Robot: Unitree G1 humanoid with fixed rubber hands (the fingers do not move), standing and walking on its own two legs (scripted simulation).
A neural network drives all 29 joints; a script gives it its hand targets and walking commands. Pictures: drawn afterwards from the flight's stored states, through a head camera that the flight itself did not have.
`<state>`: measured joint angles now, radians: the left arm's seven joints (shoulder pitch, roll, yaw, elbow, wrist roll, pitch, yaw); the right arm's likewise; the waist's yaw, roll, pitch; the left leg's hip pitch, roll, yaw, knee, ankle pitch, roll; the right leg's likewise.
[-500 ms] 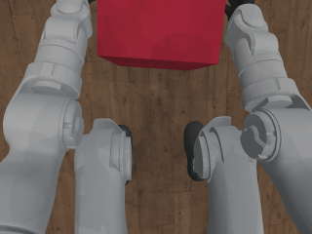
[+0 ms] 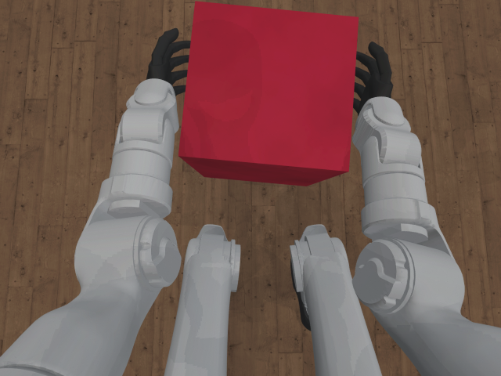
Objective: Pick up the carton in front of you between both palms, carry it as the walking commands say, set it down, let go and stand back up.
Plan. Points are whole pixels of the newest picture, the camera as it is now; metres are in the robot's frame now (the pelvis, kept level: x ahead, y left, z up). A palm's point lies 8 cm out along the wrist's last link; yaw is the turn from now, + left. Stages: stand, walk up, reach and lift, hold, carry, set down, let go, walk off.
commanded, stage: reach and lift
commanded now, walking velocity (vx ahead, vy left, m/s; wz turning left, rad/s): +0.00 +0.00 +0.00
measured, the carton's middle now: (263, 115) +0.50 +0.01 -0.13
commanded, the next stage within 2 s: none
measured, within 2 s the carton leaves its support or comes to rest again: neither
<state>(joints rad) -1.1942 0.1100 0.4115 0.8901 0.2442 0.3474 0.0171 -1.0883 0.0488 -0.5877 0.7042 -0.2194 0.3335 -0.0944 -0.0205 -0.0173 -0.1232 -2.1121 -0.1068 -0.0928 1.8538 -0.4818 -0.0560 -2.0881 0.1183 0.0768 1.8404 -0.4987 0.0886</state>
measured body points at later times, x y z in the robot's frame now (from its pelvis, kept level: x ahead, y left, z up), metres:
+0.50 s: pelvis +0.04 +0.00 +0.13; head +0.23 +0.02 +0.54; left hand +0.49 +0.16 +0.07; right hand +0.48 -0.14 +0.08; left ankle +0.12 +0.13 -0.43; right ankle +0.12 -0.14 -0.43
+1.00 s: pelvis +0.10 +0.00 +0.26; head +0.16 +0.00 +0.71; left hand +0.44 +0.16 +0.23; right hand +0.44 -0.15 +0.24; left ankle +0.12 +0.13 -0.43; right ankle +0.12 -0.14 -0.43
